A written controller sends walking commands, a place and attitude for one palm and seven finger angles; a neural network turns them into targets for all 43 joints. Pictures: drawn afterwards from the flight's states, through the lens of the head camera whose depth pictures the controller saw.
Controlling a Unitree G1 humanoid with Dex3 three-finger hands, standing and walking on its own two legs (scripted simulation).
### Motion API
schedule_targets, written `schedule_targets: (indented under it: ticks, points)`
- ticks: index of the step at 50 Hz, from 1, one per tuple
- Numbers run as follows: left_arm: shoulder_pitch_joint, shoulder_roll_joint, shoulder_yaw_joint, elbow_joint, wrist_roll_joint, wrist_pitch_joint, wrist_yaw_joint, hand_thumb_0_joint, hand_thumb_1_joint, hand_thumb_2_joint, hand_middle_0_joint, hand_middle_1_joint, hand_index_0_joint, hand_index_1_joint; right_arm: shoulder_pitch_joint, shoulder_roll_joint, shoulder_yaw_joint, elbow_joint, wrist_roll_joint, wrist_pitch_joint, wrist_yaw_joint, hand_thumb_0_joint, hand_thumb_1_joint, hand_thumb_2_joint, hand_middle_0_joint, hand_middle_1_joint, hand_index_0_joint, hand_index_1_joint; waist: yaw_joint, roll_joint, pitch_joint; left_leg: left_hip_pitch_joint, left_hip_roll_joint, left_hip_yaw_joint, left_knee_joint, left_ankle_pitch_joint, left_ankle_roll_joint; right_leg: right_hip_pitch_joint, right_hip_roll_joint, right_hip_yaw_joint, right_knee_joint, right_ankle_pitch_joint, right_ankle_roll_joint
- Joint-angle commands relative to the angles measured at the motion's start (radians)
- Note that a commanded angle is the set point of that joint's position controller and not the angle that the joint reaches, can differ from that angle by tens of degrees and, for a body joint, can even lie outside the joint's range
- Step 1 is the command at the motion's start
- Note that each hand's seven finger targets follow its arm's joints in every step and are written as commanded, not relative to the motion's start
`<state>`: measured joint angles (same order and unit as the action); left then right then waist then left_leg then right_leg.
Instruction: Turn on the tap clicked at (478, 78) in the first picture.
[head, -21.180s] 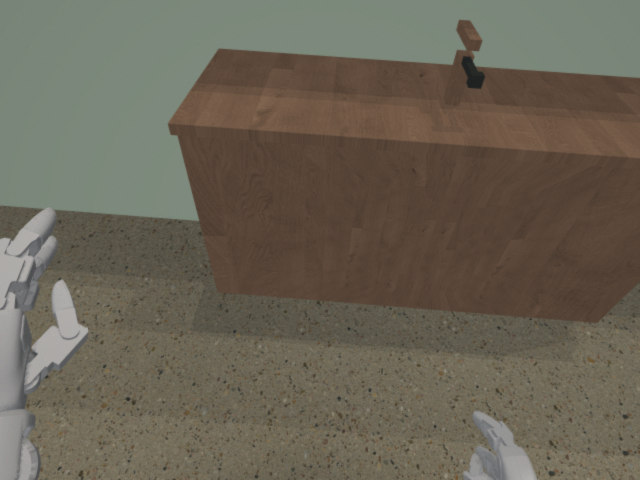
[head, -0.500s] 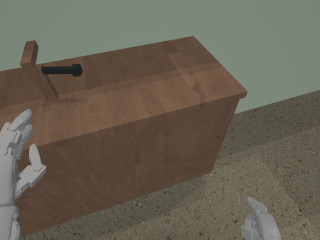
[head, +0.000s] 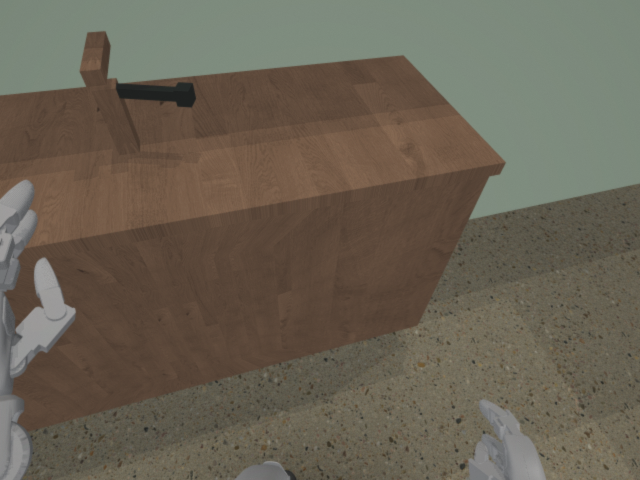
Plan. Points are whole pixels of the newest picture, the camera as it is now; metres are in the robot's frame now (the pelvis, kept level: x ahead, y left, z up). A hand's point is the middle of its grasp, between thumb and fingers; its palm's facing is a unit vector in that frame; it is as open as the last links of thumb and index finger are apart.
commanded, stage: step back with the hand held close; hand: left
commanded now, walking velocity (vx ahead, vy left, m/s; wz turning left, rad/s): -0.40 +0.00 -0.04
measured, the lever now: (185, 94) +0.65 +0.27 +0.14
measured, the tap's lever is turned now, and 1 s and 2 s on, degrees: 71 71 71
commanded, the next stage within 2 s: stop stepping back and stand still in 0.46 s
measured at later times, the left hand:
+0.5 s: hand out of the picture +0.08 +0.27 +0.19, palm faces +0.51 -0.81 -0.27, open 7.4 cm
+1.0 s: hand out of the picture -0.06 +0.27 +0.19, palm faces +0.41 -0.84 -0.35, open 7.4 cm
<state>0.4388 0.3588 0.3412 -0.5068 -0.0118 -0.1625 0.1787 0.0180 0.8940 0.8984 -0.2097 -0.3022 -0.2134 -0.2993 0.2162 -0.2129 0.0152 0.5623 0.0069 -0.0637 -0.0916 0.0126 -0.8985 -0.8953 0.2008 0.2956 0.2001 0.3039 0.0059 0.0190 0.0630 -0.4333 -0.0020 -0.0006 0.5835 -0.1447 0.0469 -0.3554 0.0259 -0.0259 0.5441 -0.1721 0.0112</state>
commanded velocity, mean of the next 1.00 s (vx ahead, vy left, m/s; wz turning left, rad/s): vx -0.07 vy -0.02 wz -0.05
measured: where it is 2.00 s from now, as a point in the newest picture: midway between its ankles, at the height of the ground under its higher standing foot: outside the picture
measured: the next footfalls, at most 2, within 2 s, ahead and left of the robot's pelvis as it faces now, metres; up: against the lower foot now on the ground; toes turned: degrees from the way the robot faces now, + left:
right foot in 0.50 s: -0.14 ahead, -0.11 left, +0.00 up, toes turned +3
left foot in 0.70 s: -0.10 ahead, +0.13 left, +0.00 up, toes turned +4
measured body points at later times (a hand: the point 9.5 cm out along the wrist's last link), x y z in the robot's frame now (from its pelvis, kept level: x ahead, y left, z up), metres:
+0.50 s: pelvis -0.12 +0.00 -0.01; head -0.13 +0.03 +0.43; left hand +0.05 +0.31 +0.20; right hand +0.08 -0.19 -0.08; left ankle +0.12 +0.10 -0.71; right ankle -0.18 -0.11 -0.73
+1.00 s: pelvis -0.27 +0.03 +0.01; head -0.29 +0.04 +0.46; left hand -0.09 +0.31 +0.21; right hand -0.12 -0.21 -0.07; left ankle -0.18 +0.13 -0.69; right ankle -0.25 -0.05 -0.73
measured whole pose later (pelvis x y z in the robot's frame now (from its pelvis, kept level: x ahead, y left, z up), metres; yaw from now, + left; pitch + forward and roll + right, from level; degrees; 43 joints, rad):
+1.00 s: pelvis -0.27 +0.03 +0.01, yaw -1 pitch -3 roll +0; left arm 0.46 0.38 0.32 -0.53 -0.04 -0.11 0.17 0.02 0.89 0.90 -0.21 -0.30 -0.21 -0.30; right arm 0.23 -0.21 0.01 0.63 0.00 -0.08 -0.07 0.01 -0.90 -0.90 0.20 0.30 0.20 0.30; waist 0.02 -0.02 0.00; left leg -0.49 0.03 0.06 0.82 -0.39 0.00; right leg -0.20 0.05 -0.06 0.46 -0.22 -0.10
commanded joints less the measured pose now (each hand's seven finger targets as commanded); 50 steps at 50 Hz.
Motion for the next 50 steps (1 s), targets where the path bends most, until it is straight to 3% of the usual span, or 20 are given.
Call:
schedule_targets:
  ticks: [1, 8, 11, 13, 14, 16, 22, 23, 25, 26, 27, 29, 32, 34, 37, 44, 45, 47, 48, 50]
  points:
    - [-0.053, 0.165, 0.133, -0.232, 0.003, -0.078, 0.010, 0.000, 0.900, 0.900, -0.200, -0.300, -0.200, -0.300, -0.113, -0.142, -0.068, -0.157, -0.009, -0.060, -0.007, 0.000, -0.900, -0.900, 0.200, 0.300, 0.200, 0.300, 0.004, 0.072, -0.162, -0.220, 0.128, -0.152, -0.224, -0.482, 0.031, 0.257, -0.028, 0.104, 0.010, -0.079, -0.017]
    - [-0.103, 0.172, 0.092, -0.266, -0.016, -0.070, 0.023, 0.000, 0.900, 0.900, -0.200, -0.300, -0.200, -0.300, -0.082, -0.103, -0.059, -0.110, -0.006, -0.043, 0.009, 0.000, -0.900, -0.900, 0.200, 0.300, 0.200, 0.300, -0.025, -0.135, -0.168, 0.138, 0.014, -0.029, 0.156, -0.260, -0.048, -0.193, -0.247, 0.245, -0.222, -0.182, -0.109]
    - [-0.091, 0.199, 0.126, -0.287, -0.018, -0.072, 0.024, 0.000, 0.900, 0.900, -0.200, -0.300, -0.200, -0.300, -0.099, -0.122, -0.062, -0.122, -0.004, -0.031, 0.002, 0.000, -0.900, -0.900, 0.200, 0.300, 0.200, 0.300, -0.026, -0.002, -0.138, 0.110, 0.073, -0.116, 0.001, -0.373, -0.018, -0.246, -0.146, 0.136, -0.131, -0.329, -0.055]
    - [-0.073, 0.170, 0.141, -0.304, -0.015, -0.072, 0.018, 0.000, 0.900, 0.900, -0.200, -0.300, -0.200, -0.300, -0.132, -0.150, -0.063, -0.153, -0.014, -0.041, -0.002, 0.000, -0.900, -0.900, 0.200, 0.300, 0.200, 0.300, -0.009, 0.326, -0.160, -0.242, 0.290, -0.394, -0.413, -0.704, 0.069, 0.059, 0.053, 0.009, 0.376, -0.296, 0.006]
    - [-0.094, 0.203, 0.163, -0.336, -0.018, -0.066, 0.016, 0.000, 0.900, 0.900, -0.200, -0.300, -0.200, -0.300, -0.128, -0.116, -0.073, -0.147, -0.029, -0.050, -0.001, 0.000, -0.900, -0.900, 0.200, 0.300, 0.200, 0.300, 0.001, 0.326, -0.222, -0.295, 0.348, -0.434, -0.517, -0.615, 0.079, 0.149, 0.102, 0.030, 0.672, -0.336, 0.002]
    - [-0.131, 0.233, 0.177, -0.368, -0.045, -0.079, 0.015, 0.000, 0.900, 0.900, -0.200, -0.300, -0.200, -0.300, -0.126, -0.098, -0.097, -0.123, -0.014, -0.074, 0.011, 0.000, -0.900, -0.900, 0.200, 0.300, 0.200, 0.300, 0.015, 0.150, -0.289, -0.021, 0.306, -0.271, -0.380, -0.355, 0.042, 0.019, 0.084, 0.069, 0.693, -0.361, 0.000]
    - [-0.101, 0.148, 0.075, -0.252, -0.077, -0.029, 0.010, 0.000, 0.900, 0.900, -0.200, -0.300, -0.200, -0.300, -0.169, -0.088, -0.051, -0.080, -0.013, -0.075, 0.040, 0.000, -0.900, -0.900, 0.200, 0.300, 0.200, 0.300, 0.020, 0.233, -0.210, -0.009, 0.236, -0.079, -0.468, -0.382, -0.079, 0.207, 0.097, -0.042, 0.133, -0.456, -0.062]
    - [-0.125, 0.155, 0.069, -0.263, -0.077, -0.035, 0.005, 0.000, 0.900, 0.900, -0.200, -0.300, -0.200, -0.300, -0.160, -0.080, -0.054, -0.066, -0.014, -0.066, 0.041, 0.000, -0.900, -0.900, 0.200, 0.300, 0.200, 0.300, 0.020, 0.156, -0.223, 0.071, 0.194, -0.012, -0.318, -0.343, -0.132, 0.170, 0.029, 0.018, -0.119, -0.452, -0.104]
    - [-0.247, 0.239, 0.083, -0.313, -0.039, -0.063, 0.002, 0.000, 0.900, 0.900, -0.200, -0.300, -0.200, -0.300, -0.191, -0.076, -0.046, -0.056, -0.011, -0.046, 0.033, 0.000, -0.900, -0.900, 0.200, 0.300, 0.200, 0.300, 0.041, -0.261, -0.047, 0.092, -0.021, 0.022, 0.499, -0.336, -0.163, -0.307, -0.439, 0.635, -0.525, -0.337, -0.250]
    - [-0.305, 0.232, 0.097, -0.313, -0.036, -0.061, 0.004, 0.000, 0.900, 0.900, -0.200, -0.300, -0.200, -0.300, -0.193, -0.086, -0.036, -0.038, -0.038, -0.051, 0.037, 0.000, -0.900, -0.900, 0.200, 0.300, 0.200, 0.300, 0.030, -0.181, -0.046, 0.028, -0.025, -0.032, 0.659, -0.365, -0.145, -0.335, -0.424, 0.497, -0.450, -0.121, -0.265]
    - [-0.263, 0.163, 0.016, -0.274, -0.038, -0.035, -0.021, 0.000, 0.900, 0.900, -0.200, -0.300, -0.200, -0.300, -0.188, -0.060, -0.025, -0.068, -0.018, -0.046, 0.035, 0.000, -0.900, -0.900, 0.200, 0.300, 0.200, 0.300, 0.015, -0.222, -0.053, -0.048, -0.006, -0.056, 0.594, -0.319, -0.117, -0.137, -0.297, 0.337, -0.314, 0.150, -0.184]
    - [-0.255, 0.190, 0.070, -0.212, -0.034, -0.025, -0.028, 0.000, 0.900, 0.900, -0.200, -0.300, -0.200, -0.300, -0.204, -0.068, -0.021, -0.089, -0.005, -0.038, 0.015, 0.000, -0.900, -0.900, 0.200, 0.300, 0.200, 0.300, 0.008, -0.211, -0.064, 0.004, 0.031, 0.013, 0.348, -0.294, -0.102, 0.031, -0.258, 0.226, -0.178, 0.510, -0.142]
    - [-0.180, 0.129, 0.052, -0.110, -0.033, -0.004, -0.030, 0.000, 0.900, 0.900, -0.200, -0.300, -0.200, -0.300, -0.131, -0.082, -0.032, -0.084, 0.002, -0.034, 0.004, 0.000, -0.900, -0.900, 0.200, 0.300, 0.200, 0.300, -0.015, 0.021, -0.173, 0.231, 0.017, 0.066, -0.123, -0.021, -0.070, 0.102, -0.161, 0.144, -0.039, 0.352, -0.071]
    - [-0.158, 0.145, 0.067, -0.191, -0.044, -0.015, -0.020, 0.000, 0.900, 0.900, -0.200, -0.300, -0.200, -0.300, -0.120, -0.126, -0.056, -0.132, 0.014, -0.059, 0.010, 0.000, -0.900, -0.900, 0.200, 0.300, 0.200, 0.300, 0.011, 0.176, -0.239, 0.360, 0.243, -0.152, -0.218, 0.224, 0.003, 0.011, -0.028, 0.071, 0.048, -0.125, 0.007]
    - [-0.055, 0.151, 0.088, -0.244, -0.067, -0.022, -0.018, 0.000, 0.900, 0.900, -0.200, -0.300, -0.200, -0.300, -0.136, -0.100, -0.046, -0.146, -0.002, -0.081, 0.017, 0.000, -0.900, -0.900, 0.200, 0.300, 0.200, 0.300, -0.022, 0.228, -0.196, 0.208, 0.309, -0.361, -0.478, -0.410, 0.035, -0.016, 0.016, 0.073, 0.268, -0.300, 0.023]
    - [-0.043, 0.154, 0.065, -0.256, -0.028, 0.007, 0.022, 0.000, 0.900, 0.900, -0.200, -0.300, -0.200, -0.300, -0.134, -0.115, -0.048, -0.120, -0.011, -0.079, 0.014, 0.000, -0.900, -0.900, 0.200, 0.300, 0.200, 0.300, -0.007, 0.221, -0.146, 0.037, 0.195, -0.084, -0.392, -0.580, -0.012, 0.283, 0.055, -0.111, -0.060, -0.281, -0.053]
    - [-0.046, 0.166, 0.078, -0.223, -0.021, 0.013, 0.023, 0.000, 0.900, 0.900, -0.200, -0.300, -0.200, -0.300, -0.130, -0.112, -0.053, -0.110, -0.013, -0.069, 0.009, 0.000, -0.900, -0.900, 0.200, 0.300, 0.200, 0.300, 0.002, 0.144, -0.148, -0.027, 0.148, -0.033, -0.242, -0.559, -0.019, 0.345, 0.022, -0.067, -0.150, -0.277, -0.083]
    - [-0.110, 0.204, 0.098, -0.221, -0.019, 0.010, 0.012, 0.000, 0.900, 0.900, -0.200, -0.300, -0.200, -0.300, -0.126, -0.096, -0.058, -0.103, -0.013, -0.052, 0.012, 0.000, -0.900, -0.900, 0.200, 0.300, 0.200, 0.300, 0.008, -0.199, -0.086, -0.223, 0.021, 0.067, 0.354, -0.333, -0.050, 0.234, -0.345, 0.513, -0.414, -0.496, -0.258]
    - [-0.173, 0.243, 0.144, -0.236, -0.033, -0.020, 0.001, 0.000, 0.900, 0.900, -0.200, -0.300, -0.200, -0.300, -0.112, -0.113, -0.057, -0.073, -0.019, -0.063, 0.013, 0.000, -0.900, -0.900, 0.200, 0.300, 0.200, 0.300, -0.009, -0.143, -0.064, -0.200, 0.037, 0.035, 0.507, -0.248, -0.068, 0.139, -0.347, 0.458, -0.396, -0.287, -0.267]
    - [-0.128, 0.150, 0.080, -0.090, -0.027, -0.019, -0.004, 0.000, 0.900, 0.900, -0.200, -0.300, -0.200, -0.300, -0.065, -0.100, -0.065, -0.065, -0.004, -0.064, 0.019, 0.000, -0.900, -0.900, 0.200, 0.300, 0.200, 0.300, -0.030, -0.121, -0.086, -0.195, 0.064, 0.013, 0.527, -0.228, -0.063, 0.091, -0.301, 0.372, -0.388, -0.547, -0.210]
